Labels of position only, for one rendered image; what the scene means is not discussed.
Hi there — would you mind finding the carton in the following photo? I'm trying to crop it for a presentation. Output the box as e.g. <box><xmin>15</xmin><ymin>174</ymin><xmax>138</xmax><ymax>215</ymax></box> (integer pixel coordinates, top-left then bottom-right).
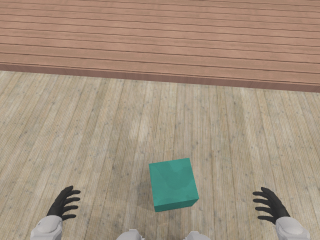
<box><xmin>149</xmin><ymin>158</ymin><xmax>199</xmax><ymax>212</ymax></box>

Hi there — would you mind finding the left robot forearm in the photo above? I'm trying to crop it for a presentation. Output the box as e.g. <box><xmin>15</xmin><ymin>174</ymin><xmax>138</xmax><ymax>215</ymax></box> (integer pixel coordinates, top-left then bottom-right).
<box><xmin>30</xmin><ymin>215</ymin><xmax>63</xmax><ymax>240</ymax></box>

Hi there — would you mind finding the right robot forearm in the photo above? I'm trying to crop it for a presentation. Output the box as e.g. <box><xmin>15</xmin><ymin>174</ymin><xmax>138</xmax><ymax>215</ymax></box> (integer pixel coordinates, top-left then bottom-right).
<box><xmin>275</xmin><ymin>216</ymin><xmax>311</xmax><ymax>240</ymax></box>

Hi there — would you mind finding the robot right hand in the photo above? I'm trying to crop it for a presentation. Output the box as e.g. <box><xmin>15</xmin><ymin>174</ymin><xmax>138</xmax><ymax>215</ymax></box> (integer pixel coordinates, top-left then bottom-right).
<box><xmin>252</xmin><ymin>187</ymin><xmax>291</xmax><ymax>225</ymax></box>

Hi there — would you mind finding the right robot shin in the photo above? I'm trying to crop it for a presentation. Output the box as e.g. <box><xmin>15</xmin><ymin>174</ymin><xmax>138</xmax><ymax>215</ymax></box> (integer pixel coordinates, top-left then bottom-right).
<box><xmin>187</xmin><ymin>231</ymin><xmax>199</xmax><ymax>237</ymax></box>

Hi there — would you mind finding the robot left hand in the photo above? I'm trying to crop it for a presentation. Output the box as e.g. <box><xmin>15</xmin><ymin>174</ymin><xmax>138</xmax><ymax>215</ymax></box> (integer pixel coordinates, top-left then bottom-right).
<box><xmin>46</xmin><ymin>185</ymin><xmax>81</xmax><ymax>221</ymax></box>

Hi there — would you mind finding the robot shin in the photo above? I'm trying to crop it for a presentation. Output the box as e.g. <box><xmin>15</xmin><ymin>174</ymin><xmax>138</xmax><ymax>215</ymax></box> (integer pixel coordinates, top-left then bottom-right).
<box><xmin>187</xmin><ymin>231</ymin><xmax>199</xmax><ymax>237</ymax></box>
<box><xmin>129</xmin><ymin>229</ymin><xmax>139</xmax><ymax>234</ymax></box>

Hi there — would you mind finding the left robot shin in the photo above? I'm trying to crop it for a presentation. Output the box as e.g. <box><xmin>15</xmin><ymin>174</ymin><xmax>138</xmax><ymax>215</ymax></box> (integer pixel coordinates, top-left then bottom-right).
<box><xmin>129</xmin><ymin>229</ymin><xmax>139</xmax><ymax>234</ymax></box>

